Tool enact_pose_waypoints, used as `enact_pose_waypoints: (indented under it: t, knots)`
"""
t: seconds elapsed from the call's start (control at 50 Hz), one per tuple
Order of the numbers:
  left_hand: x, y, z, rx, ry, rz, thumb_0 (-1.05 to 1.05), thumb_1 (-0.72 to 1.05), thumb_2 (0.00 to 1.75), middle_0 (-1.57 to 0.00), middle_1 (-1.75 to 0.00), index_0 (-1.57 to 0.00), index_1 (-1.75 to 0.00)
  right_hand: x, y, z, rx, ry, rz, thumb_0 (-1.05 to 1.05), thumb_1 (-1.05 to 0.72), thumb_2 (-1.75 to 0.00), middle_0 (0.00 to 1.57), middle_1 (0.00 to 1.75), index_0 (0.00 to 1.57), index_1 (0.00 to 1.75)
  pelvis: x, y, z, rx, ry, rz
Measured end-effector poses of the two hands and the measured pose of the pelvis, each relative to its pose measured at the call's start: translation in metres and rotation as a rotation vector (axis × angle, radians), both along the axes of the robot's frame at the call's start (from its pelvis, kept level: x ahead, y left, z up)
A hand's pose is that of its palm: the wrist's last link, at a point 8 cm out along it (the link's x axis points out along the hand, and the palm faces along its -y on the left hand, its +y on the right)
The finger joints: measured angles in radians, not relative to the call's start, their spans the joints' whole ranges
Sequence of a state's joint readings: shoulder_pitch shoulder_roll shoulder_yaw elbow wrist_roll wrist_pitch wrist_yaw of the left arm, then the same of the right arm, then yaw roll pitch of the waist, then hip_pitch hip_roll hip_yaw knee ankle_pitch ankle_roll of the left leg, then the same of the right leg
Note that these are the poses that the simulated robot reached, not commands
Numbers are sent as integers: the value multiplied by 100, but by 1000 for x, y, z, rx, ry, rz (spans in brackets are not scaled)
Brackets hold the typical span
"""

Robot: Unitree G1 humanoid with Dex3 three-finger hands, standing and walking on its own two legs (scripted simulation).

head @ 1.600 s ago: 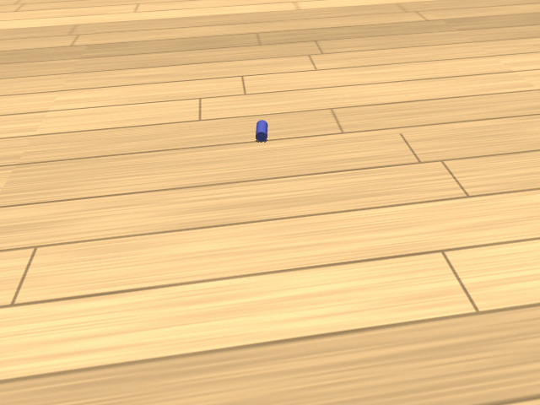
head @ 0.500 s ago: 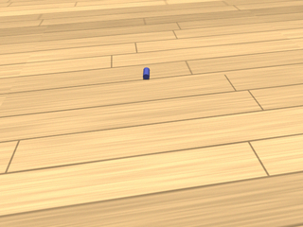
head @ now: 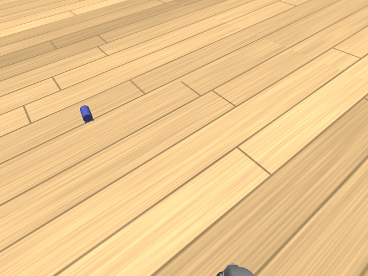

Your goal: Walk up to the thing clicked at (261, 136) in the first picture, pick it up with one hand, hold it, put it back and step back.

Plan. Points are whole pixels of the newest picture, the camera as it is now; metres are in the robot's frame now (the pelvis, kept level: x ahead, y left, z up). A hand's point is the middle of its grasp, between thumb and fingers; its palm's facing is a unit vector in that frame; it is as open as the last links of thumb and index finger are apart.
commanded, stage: walk up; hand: left
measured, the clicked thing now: (86, 113) +1.48 +0.71 -0.72
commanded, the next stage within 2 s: none
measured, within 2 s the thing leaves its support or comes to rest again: neither
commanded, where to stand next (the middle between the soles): +1.08 +0.94 m, yaw -67 degrees
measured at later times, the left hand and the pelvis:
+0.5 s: hand (29, 198) +0.44 +0.48 -0.16, palm faces -0.33 -0.73 -0.60, open 7.4 cm; pelvis +0.23 +0.19 -0.04, yaw -21 degrees
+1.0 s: hand (42, 137) +0.65 +0.48 -0.10, palm faces -0.44 -0.69 -0.58, open 7.4 cm; pelvis +0.41 +0.28 +0.00, yaw -33 degrees
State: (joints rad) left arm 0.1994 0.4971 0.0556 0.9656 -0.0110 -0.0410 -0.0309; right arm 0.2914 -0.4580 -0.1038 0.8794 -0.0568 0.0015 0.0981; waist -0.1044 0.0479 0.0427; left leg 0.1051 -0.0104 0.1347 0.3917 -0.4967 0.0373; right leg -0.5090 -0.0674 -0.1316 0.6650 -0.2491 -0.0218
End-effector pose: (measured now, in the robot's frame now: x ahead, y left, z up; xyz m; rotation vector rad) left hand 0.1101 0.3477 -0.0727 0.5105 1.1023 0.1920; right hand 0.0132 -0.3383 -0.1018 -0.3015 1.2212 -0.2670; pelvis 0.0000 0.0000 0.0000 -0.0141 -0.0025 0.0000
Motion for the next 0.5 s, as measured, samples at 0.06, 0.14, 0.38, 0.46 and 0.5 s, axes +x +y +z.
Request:
enact_pose_waypoints:
  t: [0.06,0.14,0.38,0.46,0.5]
  knots:
    - [65,-3,-6,9,-99,-46,1,90,89,-20,-30,-20,-30,13,5,-23,1,17,-46,1,-90,-90,20,30,20,30,31,6,-19,-37,-28,-46]
    - [104,-3,-6,1,-175,-58,1,90,89,-20,-30,-20,-30,60,33,-27,43,-11,-31,1,-90,-90,20,30,20,30,65,19,-19,-53,-48,-61]
    - [197,94,-8,28,-18,-172,1,89,89,-21,-30,-21,-30,207,115,21,-4,-281,-35,1,-90,-90,21,30,20,30,177,130,-7,-30,-46,-261]
    - [286,154,-32,112,-3,-266,1,89,89,-22,-31,-21,-30,192,150,10,-104,-244,-167,0,-90,-90,20,30,20,30,218,175,-34,-7,-21,-334]
    - [331,166,-37,140,-11,-293,1,89,89,-21,-30,-21,-30,167,178,3,-109,-174,-259,0,-90,-90,20,30,20,30,230,188,-36,-1,-24,-360]
